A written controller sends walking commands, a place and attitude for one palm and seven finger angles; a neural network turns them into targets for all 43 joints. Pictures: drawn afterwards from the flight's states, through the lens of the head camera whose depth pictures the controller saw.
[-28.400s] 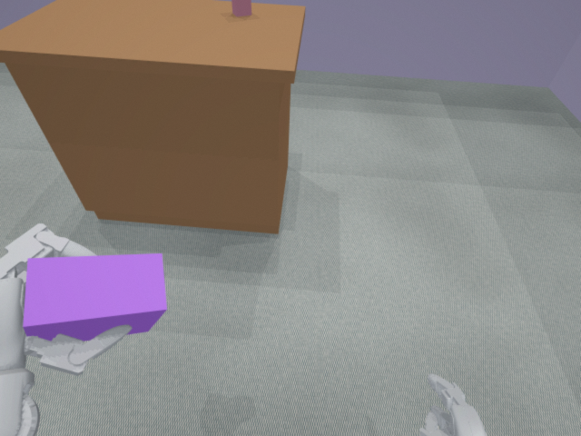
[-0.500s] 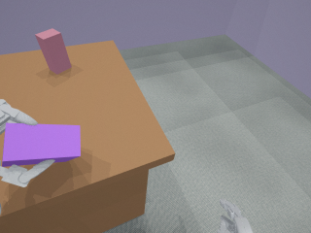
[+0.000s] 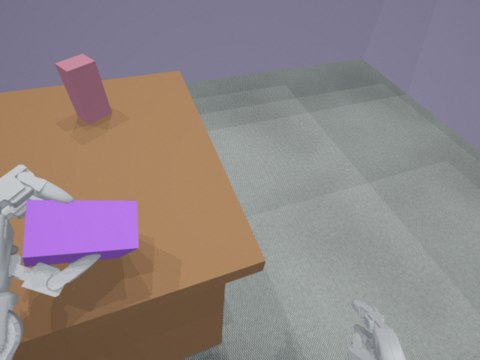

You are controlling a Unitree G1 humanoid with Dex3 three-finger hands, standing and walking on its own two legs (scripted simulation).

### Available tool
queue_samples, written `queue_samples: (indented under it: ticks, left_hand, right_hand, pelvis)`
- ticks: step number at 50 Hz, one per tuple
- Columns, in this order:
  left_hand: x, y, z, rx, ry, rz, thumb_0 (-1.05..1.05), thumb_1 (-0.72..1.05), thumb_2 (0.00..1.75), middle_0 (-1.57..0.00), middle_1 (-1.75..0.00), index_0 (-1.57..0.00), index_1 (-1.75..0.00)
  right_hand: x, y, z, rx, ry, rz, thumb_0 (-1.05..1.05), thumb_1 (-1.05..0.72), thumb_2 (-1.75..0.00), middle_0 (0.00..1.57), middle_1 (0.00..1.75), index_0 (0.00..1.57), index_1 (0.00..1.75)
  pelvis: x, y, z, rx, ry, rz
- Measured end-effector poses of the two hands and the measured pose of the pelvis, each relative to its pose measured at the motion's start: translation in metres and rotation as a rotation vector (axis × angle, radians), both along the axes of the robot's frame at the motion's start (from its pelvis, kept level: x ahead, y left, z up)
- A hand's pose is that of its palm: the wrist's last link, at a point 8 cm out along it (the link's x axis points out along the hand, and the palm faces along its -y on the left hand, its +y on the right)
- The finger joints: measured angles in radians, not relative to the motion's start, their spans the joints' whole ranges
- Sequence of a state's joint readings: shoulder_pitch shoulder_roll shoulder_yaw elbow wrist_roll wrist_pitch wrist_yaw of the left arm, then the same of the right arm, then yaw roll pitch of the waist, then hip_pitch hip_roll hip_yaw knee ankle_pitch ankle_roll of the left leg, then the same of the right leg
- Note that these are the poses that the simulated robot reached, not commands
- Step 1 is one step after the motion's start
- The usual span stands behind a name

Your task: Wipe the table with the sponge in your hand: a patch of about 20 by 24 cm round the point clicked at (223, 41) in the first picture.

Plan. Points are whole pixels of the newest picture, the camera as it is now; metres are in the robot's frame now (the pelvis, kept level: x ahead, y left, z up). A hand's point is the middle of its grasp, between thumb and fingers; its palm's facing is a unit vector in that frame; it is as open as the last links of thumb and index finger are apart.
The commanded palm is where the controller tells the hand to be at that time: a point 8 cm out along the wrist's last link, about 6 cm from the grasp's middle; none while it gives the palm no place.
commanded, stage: come to a stop and stand still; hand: left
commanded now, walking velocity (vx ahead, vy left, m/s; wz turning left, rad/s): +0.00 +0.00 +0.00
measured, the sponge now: (96, 233) +0.24 +0.22 +0.13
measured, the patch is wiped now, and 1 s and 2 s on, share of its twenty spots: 0.00 0.00 0.00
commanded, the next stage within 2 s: look again from close up in 0.36 s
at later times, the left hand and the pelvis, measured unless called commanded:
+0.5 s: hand (55, 235) +0.21 +0.26 +0.16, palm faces +0.41 -0.82 -0.39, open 9.9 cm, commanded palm +0.17 +0.28 +0.18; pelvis +0.01 +0.00 +0.00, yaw +0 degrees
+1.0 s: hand (59, 234) +0.22 +0.25 +0.15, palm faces +0.39 -0.83 -0.39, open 9.9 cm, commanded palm +0.16 +0.29 +0.18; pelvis +0.00 +0.00 +0.00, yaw +1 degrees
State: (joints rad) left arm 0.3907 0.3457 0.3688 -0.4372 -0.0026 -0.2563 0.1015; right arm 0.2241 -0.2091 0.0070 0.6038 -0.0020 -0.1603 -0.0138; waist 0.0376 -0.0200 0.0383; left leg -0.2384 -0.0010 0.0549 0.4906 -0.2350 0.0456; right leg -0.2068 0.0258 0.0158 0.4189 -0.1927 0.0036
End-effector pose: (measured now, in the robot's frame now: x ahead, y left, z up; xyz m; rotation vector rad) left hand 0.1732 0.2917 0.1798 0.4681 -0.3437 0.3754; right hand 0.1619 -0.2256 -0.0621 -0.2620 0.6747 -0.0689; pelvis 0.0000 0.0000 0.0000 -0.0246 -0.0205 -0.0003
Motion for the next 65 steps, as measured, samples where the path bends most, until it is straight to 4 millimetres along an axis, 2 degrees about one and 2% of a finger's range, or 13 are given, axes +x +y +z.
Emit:
queue_samples:
  ticks: [5,9,13,17,22,30,41,50,52,55,58,61,65]
  left_hand:
    - [0.022,-0.005,-0.016,-0.046,0.079,-0.005,0.00,-0.50,1.06,-0.76,-1.37,-0.76,-1.36]
    - [0.033,-0.010,-0.016,-0.043,0.092,-0.028,0.00,-0.50,1.06,-0.76,-1.37,-0.76,-1.36]
    - [0.033,-0.013,-0.004,-0.004,0.064,-0.053,0.00,-0.50,1.06,-0.76,-1.37,-0.76,-1.36]
    - [0.025,-0.009,0.003,0.032,0.057,-0.048,0.00,-0.50,1.06,-0.76,-1.37,-0.76,-1.36]
    - [0.009,-0.001,-0.001,0.016,0.086,0.000,0.00,-0.50,1.06,-0.76,-1.37,-0.76,-1.36]
    - [-0.010,0.000,-0.014,-0.085,0.084,0.047,0.00,-0.50,1.06,-0.76,-1.37,-0.76,-1.36]
    - [-0.004,0.000,-0.008,-0.041,0.065,0.012,0.00,-0.50,1.06,-0.76,-1.37,-0.76,-1.36]
    - [0.004,0.001,-0.011,-0.024,0.098,0.009,0.00,-0.50,1.06,-0.76,-1.37,-0.76,-1.36]
    - [0.013,0.005,0.006,0.081,0.043,-0.015,0.00,-0.51,1.06,-0.76,-1.37,-0.76,-1.36]
    - [0.026,0.024,0.036,0.178,-0.083,0.045,0.00,-0.51,1.06,-0.76,-1.36,-0.77,-1.36]
    - [0.034,0.032,0.045,0.161,-0.103,0.085,0.00,-0.51,1.06,-0.76,-1.37,-0.76,-1.36]
    - [0.036,0.017,0.028,0.114,-0.028,0.038,0.00,-0.50,1.06,-0.75,-1.37,-0.76,-1.37]
    - [0.034,-0.004,-0.013,0.016,0.130,-0.028,0.00,-0.50,1.06,-0.75,-1.37,-0.76,-1.37]
  right_hand:
    - [0.016,-0.005,0.000,-0.003,0.009,-0.025,0.01,-0.90,-0.90,0.20,0.30,0.21,0.30]
    - [0.028,-0.006,0.003,-0.003,0.000,-0.039,0.01,-0.90,-0.90,0.20,0.30,0.21,0.30]
    - [0.037,-0.004,0.005,0.000,-0.014,-0.042,0.01,-0.90,-0.90,0.20,0.30,0.21,0.30]
    - [0.040,0.000,0.005,0.009,-0.020,-0.040,0.01,-0.90,-0.90,0.20,0.30,0.21,0.30]
    - [0.033,0.006,0.002,0.020,-0.013,-0.035,0.01,-0.90,-0.90,0.20,0.30,0.21,0.30]
    - [0.009,0.011,-0.002,0.017,0.008,-0.021,0.01,-0.90,-0.89,0.20,0.30,0.21,0.30]
    - [-0.019,0.004,-0.003,0.013,0.036,-0.062,0.01,-0.90,-0.89,0.20,0.30,0.21,0.30]
    - [-0.015,0.000,-0.010,0.010,0.070,-0.075,0.01,-0.90,-0.90,0.20,0.30,0.21,0.30]
    - [-0.009,0.004,-0.011,-0.010,0.069,-0.035,0.01,-0.90,-0.90,0.20,0.30,0.21,0.30]
    - [0.004,0.010,-0.017,0.004,0.073,0.042,0.01,-0.90,-0.90,0.20,0.30,0.20,0.30]
    - [0.018,0.011,-0.019,0.046,0.056,0.062,0.01,-0.90,-0.90,0.20,0.30,0.21,0.30]
    - [0.030,0.008,-0.019,0.076,0.034,0.054,0.01,-0.90,-0.89,0.20,0.30,0.21,0.30]
    - [0.042,0.000,-0.019,0.056,0.044,0.044,0.01,-0.90,-0.89,0.20,0.30,0.21,0.30]
  pelvis:
    - [0.014,-0.002,0.001,0.005,0.006,0.000]
    - [0.020,-0.004,0.001,0.005,0.008,0.002]
    - [0.023,-0.004,0.000,0.004,0.012,0.003]
    - [0.021,-0.002,-0.001,0.006,0.013,0.003]
    - [0.015,-0.001,-0.001,0.010,0.005,0.004]
    - [0.000,0.001,0.001,0.007,-0.017,0.010]
    - [-0.007,0.003,0.002,0.005,-0.010,0.007]
    - [0.004,0.004,0.002,0.006,-0.003,0.013]
    - [0.005,0.001,-0.001,0.006,0.001,0.041]
    - [0.007,-0.005,-0.004,0.016,0.016,0.054]
    - [0.014,-0.005,-0.004,0.012,0.046,0.042]
    - [0.025,-0.003,-0.003,0.015,0.066,0.024]
    - [0.036,-0.001,-0.003,0.019,0.077,0.023]
